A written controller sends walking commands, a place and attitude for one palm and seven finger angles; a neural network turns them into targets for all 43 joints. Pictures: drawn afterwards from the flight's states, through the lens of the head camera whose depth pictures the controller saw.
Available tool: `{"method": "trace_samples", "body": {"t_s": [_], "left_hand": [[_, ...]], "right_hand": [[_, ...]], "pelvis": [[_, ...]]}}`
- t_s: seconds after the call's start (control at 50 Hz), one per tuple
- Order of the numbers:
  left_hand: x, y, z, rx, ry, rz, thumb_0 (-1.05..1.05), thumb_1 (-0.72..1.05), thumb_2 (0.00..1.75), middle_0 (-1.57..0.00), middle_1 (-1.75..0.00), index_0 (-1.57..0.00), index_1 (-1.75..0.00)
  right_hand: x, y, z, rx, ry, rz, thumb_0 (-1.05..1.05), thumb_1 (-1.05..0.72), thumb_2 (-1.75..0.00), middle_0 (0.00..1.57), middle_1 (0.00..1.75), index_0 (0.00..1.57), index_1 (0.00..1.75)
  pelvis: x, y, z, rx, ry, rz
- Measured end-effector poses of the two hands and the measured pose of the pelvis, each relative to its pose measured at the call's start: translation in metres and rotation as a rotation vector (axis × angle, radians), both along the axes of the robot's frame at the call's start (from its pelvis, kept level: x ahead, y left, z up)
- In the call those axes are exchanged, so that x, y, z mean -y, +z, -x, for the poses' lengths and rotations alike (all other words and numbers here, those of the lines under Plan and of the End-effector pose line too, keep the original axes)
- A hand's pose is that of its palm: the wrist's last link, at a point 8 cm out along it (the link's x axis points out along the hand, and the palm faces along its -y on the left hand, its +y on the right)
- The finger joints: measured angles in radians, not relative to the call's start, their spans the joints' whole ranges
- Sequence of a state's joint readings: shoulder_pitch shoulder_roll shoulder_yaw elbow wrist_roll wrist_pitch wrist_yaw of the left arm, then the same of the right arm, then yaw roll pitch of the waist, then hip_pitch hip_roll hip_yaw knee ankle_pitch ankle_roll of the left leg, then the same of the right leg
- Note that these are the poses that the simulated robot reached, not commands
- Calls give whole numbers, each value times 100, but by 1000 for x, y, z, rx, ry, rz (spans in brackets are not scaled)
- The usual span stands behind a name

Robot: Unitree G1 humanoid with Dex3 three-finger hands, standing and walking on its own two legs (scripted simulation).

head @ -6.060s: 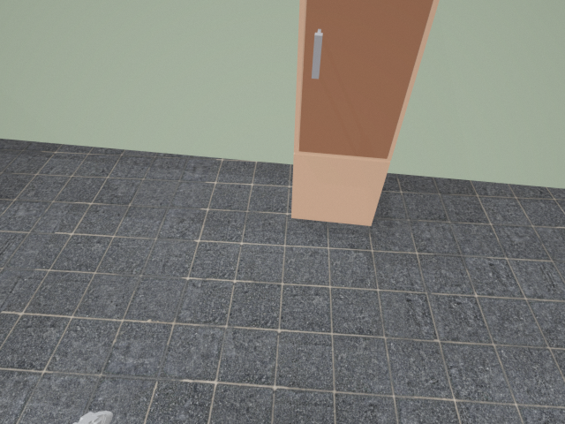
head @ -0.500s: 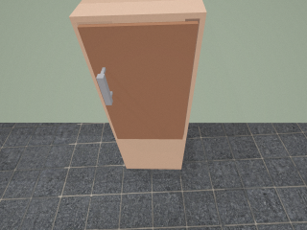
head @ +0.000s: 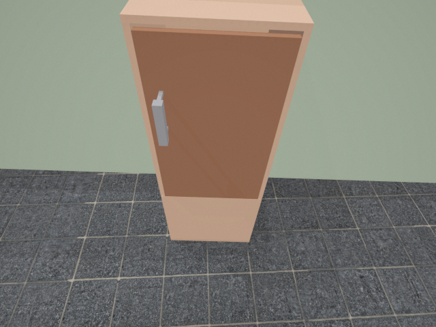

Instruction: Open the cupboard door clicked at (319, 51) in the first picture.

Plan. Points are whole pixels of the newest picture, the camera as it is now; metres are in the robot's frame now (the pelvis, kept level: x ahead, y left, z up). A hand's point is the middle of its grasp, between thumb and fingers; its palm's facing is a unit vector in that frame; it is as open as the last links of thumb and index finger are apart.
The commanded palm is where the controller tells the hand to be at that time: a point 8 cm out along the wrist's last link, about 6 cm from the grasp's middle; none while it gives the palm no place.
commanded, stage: look again from close up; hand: left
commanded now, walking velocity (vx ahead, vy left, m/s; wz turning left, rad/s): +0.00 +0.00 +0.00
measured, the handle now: (162, 118) +0.57 +0.18 +0.04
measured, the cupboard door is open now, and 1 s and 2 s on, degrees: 0 0 0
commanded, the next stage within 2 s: shuffle to correct the standing spot in 0.48 s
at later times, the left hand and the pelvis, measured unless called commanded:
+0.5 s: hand out of the picture +0.07 +0.23 -0.14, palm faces +0.01 -0.94 -0.33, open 7.4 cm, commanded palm none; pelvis -0.03 -0.01 +0.00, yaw +0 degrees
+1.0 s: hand out of the picture -0.04 +0.13 -0.18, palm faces +0.05 -0.99 -0.13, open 7.4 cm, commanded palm none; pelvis +0.02 -0.02 -0.01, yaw +0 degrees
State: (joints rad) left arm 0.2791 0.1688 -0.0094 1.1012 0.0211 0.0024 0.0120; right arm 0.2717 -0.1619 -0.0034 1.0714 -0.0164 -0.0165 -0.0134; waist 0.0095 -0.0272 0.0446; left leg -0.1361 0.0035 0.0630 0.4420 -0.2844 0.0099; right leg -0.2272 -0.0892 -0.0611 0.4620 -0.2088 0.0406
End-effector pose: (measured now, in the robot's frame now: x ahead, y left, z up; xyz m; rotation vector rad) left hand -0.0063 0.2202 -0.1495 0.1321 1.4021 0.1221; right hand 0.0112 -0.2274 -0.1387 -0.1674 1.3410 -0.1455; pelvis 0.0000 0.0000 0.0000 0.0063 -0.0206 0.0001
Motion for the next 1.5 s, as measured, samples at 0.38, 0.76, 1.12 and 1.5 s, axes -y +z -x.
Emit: {"method": "trace_samples", "body": {"t_s": [0.38,0.76,1.12,1.5], "left_hand": [[-53,39,-71,309,-69,-173,0,91,90,-20,-30,-20,-30],[-22,14,-8,97,-28,-88,0,91,90,-20,-30,-20,-30],[54,-6,24,-128,92,55,0,91,90,-20,-30,-20,-30],[-22,4,-30,103,15,-67,1,92,90,-20,-30,-19,-30]], "right_hand": [[59,19,-53,253,57,101,1,-91,-90,20,30,20,30],[45,4,14,13,32,49,1,-91,-90,19,30,20,30],[-7,-13,11,-142,-69,-42,1,-91,-90,20,30,20,30],[-1,-3,-17,48,-26,13,1,-93,-90,19,30,20,30]], "pelvis": [[8,-4,20,47,0,2],[13,1,19,22,5,3],[20,-6,-36,-2,10,24],[-5,-3,3,26,-7,11]]}}
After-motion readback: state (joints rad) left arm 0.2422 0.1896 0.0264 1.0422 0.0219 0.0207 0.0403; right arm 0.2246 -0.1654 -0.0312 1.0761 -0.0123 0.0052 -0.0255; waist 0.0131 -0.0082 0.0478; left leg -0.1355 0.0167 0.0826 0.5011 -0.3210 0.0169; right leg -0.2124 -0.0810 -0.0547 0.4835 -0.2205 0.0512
